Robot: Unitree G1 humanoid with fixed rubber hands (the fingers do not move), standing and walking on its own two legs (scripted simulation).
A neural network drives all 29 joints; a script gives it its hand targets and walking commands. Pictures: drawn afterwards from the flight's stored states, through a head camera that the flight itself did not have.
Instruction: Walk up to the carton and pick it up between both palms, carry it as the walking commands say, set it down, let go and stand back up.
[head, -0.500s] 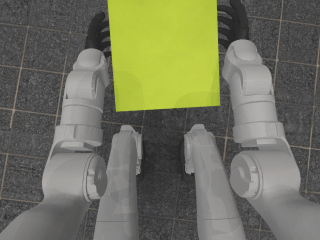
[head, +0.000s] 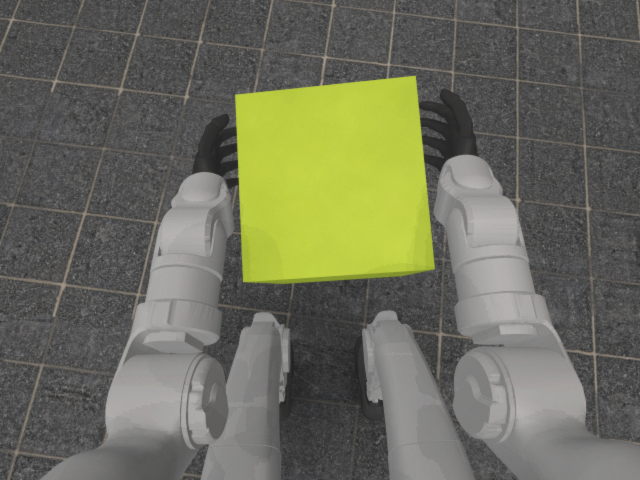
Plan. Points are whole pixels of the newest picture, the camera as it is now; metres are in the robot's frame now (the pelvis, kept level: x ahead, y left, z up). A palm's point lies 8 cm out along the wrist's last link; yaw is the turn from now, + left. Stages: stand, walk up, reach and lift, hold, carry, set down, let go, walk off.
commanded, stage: reach and lift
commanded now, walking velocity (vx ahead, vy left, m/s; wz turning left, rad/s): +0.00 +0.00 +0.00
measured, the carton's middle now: (335, 203) +0.45 +0.00 -0.11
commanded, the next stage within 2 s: none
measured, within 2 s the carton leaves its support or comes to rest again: neither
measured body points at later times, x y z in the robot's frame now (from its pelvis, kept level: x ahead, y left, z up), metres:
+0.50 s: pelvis +0.09 +0.00 +0.09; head +0.19 +0.02 +0.53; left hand +0.45 +0.15 +0.05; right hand +0.46 -0.14 +0.07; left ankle +0.14 +0.11 -0.59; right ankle +0.14 -0.12 -0.59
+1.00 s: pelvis +0.11 +0.00 +0.13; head +0.11 +0.02 +0.58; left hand +0.44 +0.14 +0.13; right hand +0.44 -0.15 +0.16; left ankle +0.14 +0.11 -0.59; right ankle +0.14 -0.12 -0.59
